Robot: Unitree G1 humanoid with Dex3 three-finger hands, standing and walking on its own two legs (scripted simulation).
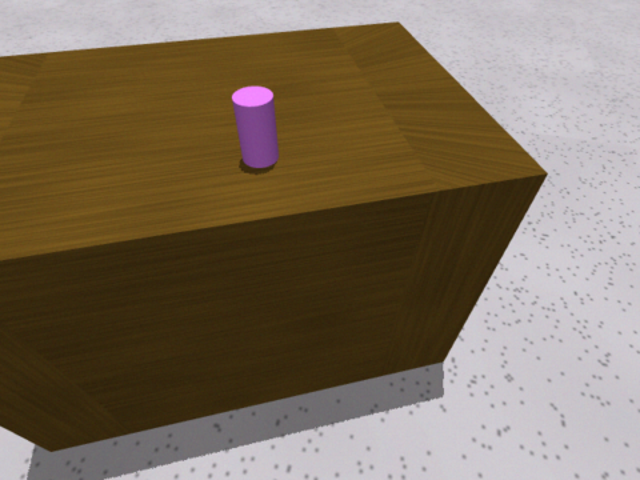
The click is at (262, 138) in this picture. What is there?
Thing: squat round
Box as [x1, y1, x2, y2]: [232, 86, 278, 167]
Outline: 244,87 237,90 232,95 242,157 244,162 250,166 264,167 275,162 278,157 272,92 264,87 259,86
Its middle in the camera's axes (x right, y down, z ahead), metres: -0.11 -0.20 +0.70
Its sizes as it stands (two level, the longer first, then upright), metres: 0.070 0.070 0.125
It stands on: a support 0.80 m high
